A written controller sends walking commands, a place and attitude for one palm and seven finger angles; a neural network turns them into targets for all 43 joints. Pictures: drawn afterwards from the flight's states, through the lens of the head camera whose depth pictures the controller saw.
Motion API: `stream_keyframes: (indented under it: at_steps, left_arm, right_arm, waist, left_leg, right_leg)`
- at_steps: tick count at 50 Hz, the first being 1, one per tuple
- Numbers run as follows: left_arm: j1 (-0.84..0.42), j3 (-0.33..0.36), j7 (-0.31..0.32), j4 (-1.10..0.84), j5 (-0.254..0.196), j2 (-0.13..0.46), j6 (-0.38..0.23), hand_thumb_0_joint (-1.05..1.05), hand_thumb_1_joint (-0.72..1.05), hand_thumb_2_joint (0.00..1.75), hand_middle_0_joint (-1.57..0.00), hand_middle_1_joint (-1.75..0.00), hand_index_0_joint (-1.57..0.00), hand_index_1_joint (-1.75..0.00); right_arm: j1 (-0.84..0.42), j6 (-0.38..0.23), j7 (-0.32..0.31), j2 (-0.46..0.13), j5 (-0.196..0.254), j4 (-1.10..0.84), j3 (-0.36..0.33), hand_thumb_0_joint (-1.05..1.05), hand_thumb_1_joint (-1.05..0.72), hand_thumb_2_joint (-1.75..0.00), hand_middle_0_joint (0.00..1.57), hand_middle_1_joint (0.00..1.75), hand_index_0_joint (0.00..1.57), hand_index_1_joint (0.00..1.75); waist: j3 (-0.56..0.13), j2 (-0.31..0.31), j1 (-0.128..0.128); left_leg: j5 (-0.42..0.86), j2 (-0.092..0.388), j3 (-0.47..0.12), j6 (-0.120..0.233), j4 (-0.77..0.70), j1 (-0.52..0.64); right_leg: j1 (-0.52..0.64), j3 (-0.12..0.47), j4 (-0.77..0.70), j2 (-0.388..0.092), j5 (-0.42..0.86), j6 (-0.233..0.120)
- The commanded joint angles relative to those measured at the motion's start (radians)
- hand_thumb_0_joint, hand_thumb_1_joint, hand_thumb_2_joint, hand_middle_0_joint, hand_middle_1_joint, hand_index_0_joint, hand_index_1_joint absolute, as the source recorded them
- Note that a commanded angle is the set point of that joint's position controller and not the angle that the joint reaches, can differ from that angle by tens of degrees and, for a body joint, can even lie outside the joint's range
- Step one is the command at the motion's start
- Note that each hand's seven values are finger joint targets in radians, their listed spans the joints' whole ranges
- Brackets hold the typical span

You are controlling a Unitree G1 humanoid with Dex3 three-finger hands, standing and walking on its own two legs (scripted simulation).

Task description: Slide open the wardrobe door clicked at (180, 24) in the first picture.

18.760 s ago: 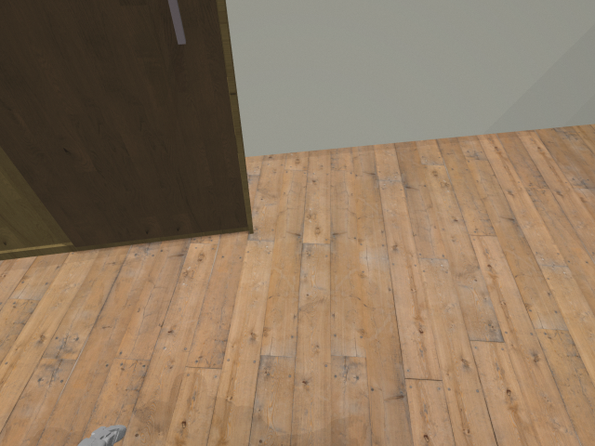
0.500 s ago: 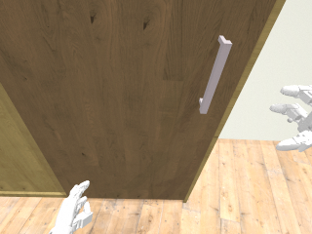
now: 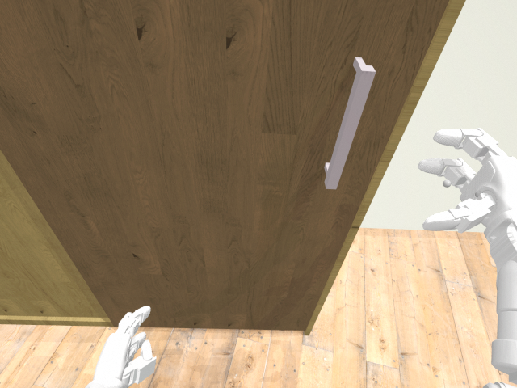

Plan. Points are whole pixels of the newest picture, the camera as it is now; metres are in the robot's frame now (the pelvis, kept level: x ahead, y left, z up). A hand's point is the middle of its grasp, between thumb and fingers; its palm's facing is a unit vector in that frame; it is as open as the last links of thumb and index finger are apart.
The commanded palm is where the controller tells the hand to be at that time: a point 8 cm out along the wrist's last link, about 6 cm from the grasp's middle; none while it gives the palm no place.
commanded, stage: move the hooked fingers beside the handle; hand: right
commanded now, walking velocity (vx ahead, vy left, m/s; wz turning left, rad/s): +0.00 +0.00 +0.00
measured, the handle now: (343, 129) +0.48 -0.11 +0.20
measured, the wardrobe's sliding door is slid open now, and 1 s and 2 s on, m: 0.00 0.00 0.00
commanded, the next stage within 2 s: feel for the door with the fingertips in 1.50 s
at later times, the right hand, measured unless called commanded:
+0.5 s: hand (408, 161) +0.40 -0.19 +0.20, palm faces +0.00 +1.00 -0.03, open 14.0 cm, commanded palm +0.37 -0.24 +0.20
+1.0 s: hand (390, 154) +0.42 -0.17 +0.19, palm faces +0.02 +1.00 -0.02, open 14.0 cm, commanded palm +0.39 -0.23 +0.20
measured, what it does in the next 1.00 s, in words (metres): stands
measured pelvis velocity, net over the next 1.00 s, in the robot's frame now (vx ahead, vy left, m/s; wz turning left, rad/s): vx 0.01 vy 0.01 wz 0.03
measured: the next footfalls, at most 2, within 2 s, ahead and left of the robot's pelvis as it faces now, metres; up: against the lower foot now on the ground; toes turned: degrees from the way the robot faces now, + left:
none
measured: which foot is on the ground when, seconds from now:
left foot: down 0.00-1.00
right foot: down 0.00-1.00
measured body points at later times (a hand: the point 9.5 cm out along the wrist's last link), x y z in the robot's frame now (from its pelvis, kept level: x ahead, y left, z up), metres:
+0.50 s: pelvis +0.00 +0.00 +0.00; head +0.00 +0.02 +0.45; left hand +0.16 +0.24 -0.09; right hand +0.39 -0.25 +0.20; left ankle -0.01 +0.10 -0.74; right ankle -0.01 -0.09 -0.74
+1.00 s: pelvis +0.01 +0.01 +0.00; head +0.00 +0.03 +0.45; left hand +0.12 +0.27 -0.10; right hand +0.41 -0.23 +0.20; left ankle -0.01 +0.10 -0.74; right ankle -0.01 -0.09 -0.74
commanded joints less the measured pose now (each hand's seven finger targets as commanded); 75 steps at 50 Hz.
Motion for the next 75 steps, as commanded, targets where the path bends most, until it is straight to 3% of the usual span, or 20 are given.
stream_keyframes:
  at_steps: [1, 15, 17, 21, 25, 30, 35, 37, 39, 42, 47, 49, 52, 55, 58, 61, 62, 71, 74, 75]
  left_arm:
    - [-0.122, 0.051, 0.006, -0.154, -0.004, 0.118, -0.039, 0.0, 0.9, 0.9, -0.2, -0.3, -0.2, -0.3]
    - [-0.095, 0.056, 0.004, -0.136, 0.003, 0.115, -0.01, 0.0, 0.9, 0.9, -0.2, -0.3, -0.2, -0.3]
    - [-0.079, 0.062, 0.003, -0.126, 0.006, 0.126, 0.0, 0.0, 0.9, 0.9, -0.2, -0.3, -0.2, -0.3]
    - [-0.079, 0.061, 0.0, -0.135, 0.003, 0.119, 0.01, 0.0, 0.9, 0.9, -0.2, -0.3, -0.2, -0.3]
    - [-0.063, 0.064, 0.003, -0.127, 0.002, 0.12, 0.016, 0.0, 0.9, 0.9, -0.2, -0.3, -0.2, -0.3]
    - [-0.032, 0.069, 0.003, -0.109, 0.005, 0.129, 0.024, 0.0, 0.9, 0.9, -0.2, -0.3, -0.2, -0.3]
    - [-0.014, 0.073, -0.002, -0.102, 0.004, 0.127, 0.03, 0.0, 0.9, 0.9, -0.2, -0.3, -0.2, -0.3]
    - [-0.005, 0.078, -0.005, -0.107, 0.009, 0.134, 0.037, 0.0, 0.9, 0.9, -0.2, -0.3, -0.2, -0.3]
    - [-0.015, 0.075, -0.01, -0.121, 0.007, 0.126, 0.035, 0.0, 0.9, 0.9, -0.2, -0.3, -0.2, -0.3]
    - [-0.013, 0.079, -0.015, -0.127, 0.006, 0.131, 0.044, 0.0, 0.9, 0.9, -0.2, -0.3, -0.2, -0.3]
    - [-0.014, 0.082, -0.006, -0.133, 0.001, 0.137, 0.053, 0.0, 0.9, 0.9, -0.2, -0.3, -0.2, -0.3]
    - [-0.02, 0.077, -0.001, -0.133, -0.002, 0.13, 0.05, 0.0, 0.9, 0.9, -0.2, -0.3, -0.2, -0.3]
    - [-0.013, 0.077, 0.002, -0.125, -0.001, 0.132, 0.046, 0.0, 0.9, 0.9, -0.2, -0.3, -0.2, -0.3]
    - [-0.015, 0.073, 0.005, -0.113, -0.004, 0.127, 0.038, 0.0, 0.9, 0.9, -0.2, -0.3, -0.2, -0.3]
    - [-0.003, 0.075, 0.006, -0.103, -0.004, 0.138, 0.043, 0.0, 0.9, 0.9, -0.2, -0.3, -0.2, -0.3]
    - [-0.009, 0.074, 0.0, -0.118, -0.004, 0.131, 0.041, 0.0, 0.9, 0.9, -0.2, -0.3, -0.2, -0.3]
    - [-0.006, 0.079, -0.002, -0.121, -0.003, 0.136, 0.046, 0.0, 0.9, 0.9, -0.2, -0.3, -0.2, -0.3]
    - [-0.025, 0.072, -0.009, -0.137, -0.005, 0.123, 0.05, 0.0, 0.9, 0.9, -0.2, -0.3, -0.2, -0.3]
    - [-0.024, 0.074, -0.007, -0.135, -0.002, 0.128, 0.057, 0.0, 0.9, 0.9, -0.2, -0.3, -0.2, -0.3]
    - [-0.03, 0.072, -0.006, -0.137, -0.003, 0.125, 0.056, 0.0, 0.9, 0.9, -0.2, -0.3, -0.2, -0.3]
  right_arm:
    - [-0.407, -0.057, -0.018, -0.243, 0.016, -0.164, -0.065, 0.0, 0.5, -0.3, 0.3, 1.2, 0.3, 1.2]
    - [-0.557, -0.07, -0.086, -0.158, -0.012, -0.133, 0.024, 0.0, 0.5, -0.3, 0.3, 1.2, 0.3, 1.2]
    - [-0.516, -0.064, -0.097, -0.204, -0.013, -0.075, -0.018, 0.0, 0.5, -0.3, 0.3, 1.2, 0.3, 1.2]
    - [-0.576, -0.072, -0.107, -0.187, -0.024, -0.077, 0.002, 0.0, 0.5, -0.3, 0.3, 1.2, 0.3, 1.2]
    - [-0.647, -0.089, -0.115, -0.155, -0.026, -0.049, 0.037, 0.0, 0.5, -0.3, 0.3, 1.2, 0.3, 1.2]
    - [-0.682, -0.105, -0.131, -0.191, -0.033, 0.043, 0.008, 0.0, 0.5, -0.3, 0.3, 1.2, 0.3, 1.2]
    - [-0.752, -0.13, -0.138, -0.157, -0.047, 0.074, 0.045, 0.0, 0.5, -0.3, 0.3, 1.2, 0.3, 1.2]
    - [-0.68, -0.141, -0.144, -0.229, -0.05, 0.089, -0.024, 0.0, 0.5, -0.3, 0.3, 1.2, 0.3, 1.2]
    - [-0.695, -0.15, -0.138, -0.172, -0.048, 0.045, 0.02, 0.0, 0.5, -0.3, 0.3, 1.2, 0.3, 1.2]
    - [-0.595, -0.142, -0.134, -0.206, -0.045, 0.075, -0.02, 0.0, 0.5, -0.3, 0.3, 1.2, 0.3, 1.2]
    - [-0.618, -0.131, -0.129, -0.24, -0.043, 0.064, -0.036, 0.0, 0.5, -0.3, 0.3, 1.2, 0.3, 1.2]
    - [-0.715, -0.143, -0.122, -0.222, -0.046, 0.017, 0.0, 0.0, 0.5, -0.3, 0.3, 1.2, 0.3, 1.2]
    - [-0.725, -0.163, -0.118, -0.247, -0.044, 0.018, -0.015, 0.0, 0.5, -0.3, 0.3, 1.2, 0.3, 1.2]
    - [-0.732, -0.155, -0.102, -0.169, -0.032, 0.083, 0.041, 0.0, 0.5, -0.3, 0.3, 1.2, 0.3, 1.2]
    - [-0.703, -0.14, -0.1, -0.207, -0.031, 0.166, 0.011, 0.0, 0.5, -0.3, 0.3, 1.2, 0.3, 1.2]
    - [-0.732, -0.151, -0.104, -0.189, -0.038, 0.125, 0.032, 0.0, 0.5, -0.3, 0.3, 1.2, 0.3, 1.2]
    - [-0.695, -0.158, -0.108, -0.235, -0.039, 0.123, -0.007, 0.0, 0.5, -0.3, 0.3, 1.2, 0.3, 1.2]
    - [-0.692, -0.152, -0.114, -0.153, -0.04, 0.068, 0.044, 0.0, 0.5, -0.3, 0.3, 1.2, 0.3, 1.2]
    - [-0.663, -0.14, -0.124, -0.218, -0.04, 0.076, -0.016, 0.0, 0.5, -0.3, 0.3, 1.2, 0.3, 1.2]
    - [-0.679, -0.137, -0.123, -0.186, -0.039, 0.066, 0.012, 0.0, 0.5, -0.3, 0.3, 1.2, 0.3, 1.2]
  waist:
    - [-0.206, 0.004, 0.008]
    - [-0.246, -0.008, 0.028]
    - [-0.239, 0.053, 0.018]
    - [-0.262, 0.0, 0.025]
    - [-0.255, 0.005, 0.042]
    - [-0.26, 0.046, 0.043]
    - [-0.272, 0.013, 0.054]
    - [-0.302, 0.045, 0.026]
    - [-0.317, 0.029, 0.033]
    - [-0.286, 0.068, 0.016]
    - [-0.265, 0.091, 0.028]
    - [-0.275, 0.026, 0.05]
    - [-0.296, 0.021, 0.05]
    - [-0.248, 0.012, 0.064]
    - [-0.225, 0.069, 0.057]
    - [-0.269, 0.02, 0.053]
    - [-0.291, 0.054, 0.04]
    - [-0.261, -0.002, 0.042]
    - [-0.269, 0.062, 0.032]
    - [-0.252, 0.041, 0.039]
  left_leg:
    - [0.263, 0.022, -0.038, 0.007, -0.055, -0.004]
    - [0.3, 0.023, -0.04, 0.012, -0.051, 0.0]
    - [0.303, 0.022, -0.042, 0.011, -0.059, 0.019]
    - [0.317, 0.025, -0.047, 0.011, -0.052, 0.023]
    - [0.301, 0.021, -0.047, 0.011, -0.058, 0.007]
    - [0.303, 0.019, -0.054, 0.009, -0.064, 0.019]
    - [0.323, 0.019, -0.056, 0.011, -0.06, 0.014]
    - [0.349, 0.02, -0.058, 0.012, -0.056, 0.06]
    - [0.388, 0.023, -0.062, 0.01, -0.048, 0.077]
    - [0.394, 0.023, -0.063, 0.006, -0.054, 0.087]
    - [0.363, 0.024, -0.074, -0.003, -0.069, 0.085]
    - [0.356, 0.025, -0.082, -0.004, -0.073, 0.076]
    - [0.347, 0.022, -0.079, 0.001, -0.074, 0.076]
    - [0.318, 0.016, -0.074, 0.002, -0.083, 0.024]
    - [0.304, 0.019, -0.078, -0.003, -0.087, 0.024]
    - [0.321, 0.022, -0.077, 0.002, -0.074, 0.038]
    - [0.349, 0.022, -0.076, 0.002, -0.068, 0.068]
    - [0.35, 0.015, -0.067, 0.007, -0.066, 0.035]
    - [0.348, 0.015, -0.071, 0.002, -0.072, 0.065]
    - [0.331, 0.016, -0.072, 0.001, -0.076, 0.05]
  right_leg:
    - [0.114, 0.084, -0.053, -0.053, 0.259, 0.016]
    - [0.153, 0.086, -0.05, -0.057, 0.326, 0.022]
    - [0.121, 0.079, -0.051, -0.059, 0.311, 0.016]
    - [0.128, 0.071, -0.049, -0.055, 0.319, 0.016]
    - [0.135, 0.073, -0.052, -0.057, 0.304, 0.012]
    - [0.111, 0.068, -0.053, -0.055, 0.287, 0.006]
    - [0.121, 0.063, -0.047, -0.054, 0.304, 0.004]
    - [0.109, 0.061, -0.045, -0.056, 0.33, 0.002]
    - [0.116, 0.053, -0.046, -0.053, 0.351, 0.0]
    - [0.088, 0.044, -0.048, -0.056, 0.339, -0.004]
    - [0.065, 0.031, -0.055, -0.055, 0.278, -0.012]
    - [0.08, 0.029, -0.056, -0.048, 0.263, -0.012]
    - [0.106, 0.037, -0.049, -0.049, 0.275, -0.013]
    - [0.109, 0.041, -0.05, -0.046, 0.246, -0.012]
    - [0.066, 0.037, -0.052, -0.045, 0.217, -0.014]
    - [0.082, 0.043, -0.048, -0.042, 0.243, -0.01]
    - [0.081, 0.042, -0.042, -0.047, 0.273, -0.012]
    - [0.108, 0.044, -0.052, -0.047, 0.292, -0.006]
    - [0.083, 0.041, -0.058, -0.048, 0.278, -0.009]
    - [0.085, 0.037, -0.061, -0.048, 0.261, -0.008]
